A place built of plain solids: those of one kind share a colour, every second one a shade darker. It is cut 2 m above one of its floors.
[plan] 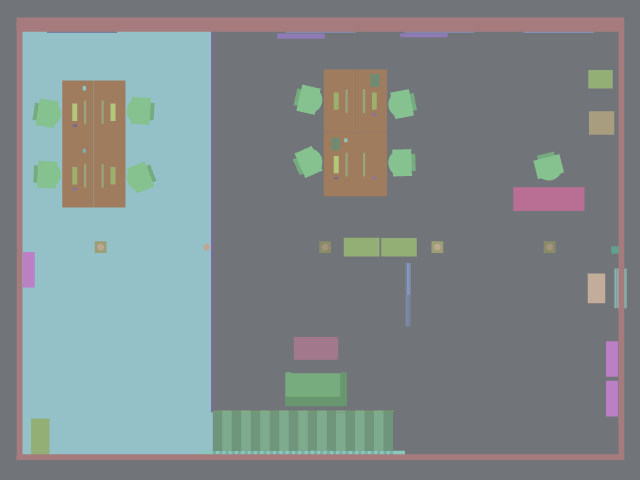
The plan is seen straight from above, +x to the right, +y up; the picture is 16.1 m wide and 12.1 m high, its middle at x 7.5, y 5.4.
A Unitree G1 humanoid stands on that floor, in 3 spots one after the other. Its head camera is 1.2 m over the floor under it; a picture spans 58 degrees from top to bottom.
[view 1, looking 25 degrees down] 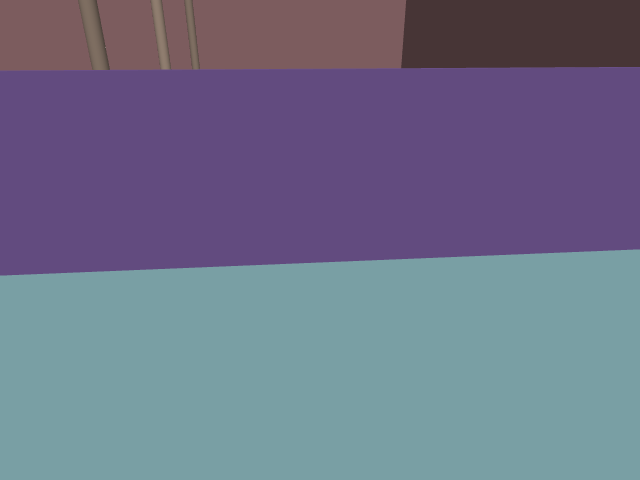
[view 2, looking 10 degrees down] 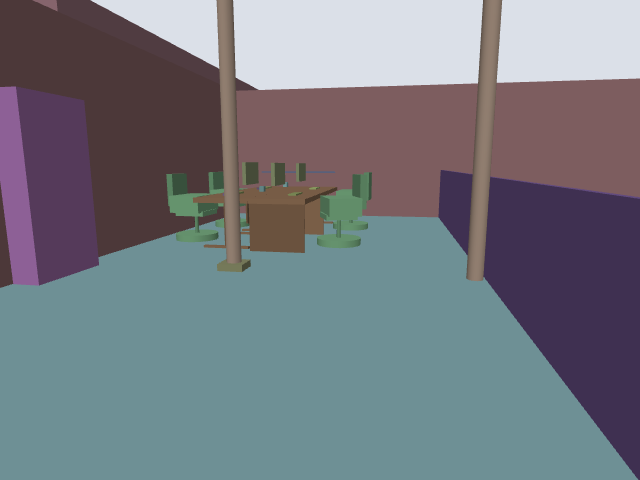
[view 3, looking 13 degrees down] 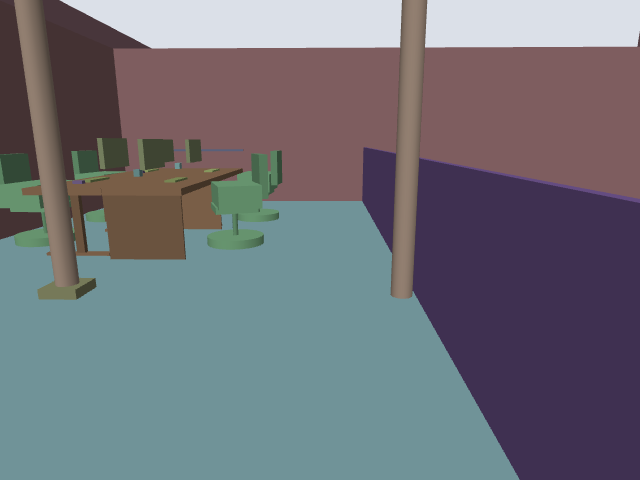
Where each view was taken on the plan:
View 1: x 2.50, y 3.33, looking -5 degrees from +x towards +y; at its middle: gallery_guard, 2.49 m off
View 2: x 3.80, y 0.57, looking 100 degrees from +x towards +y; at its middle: task_chair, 6.38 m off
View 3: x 4.05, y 1.96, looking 91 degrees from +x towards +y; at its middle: gallery_level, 5.33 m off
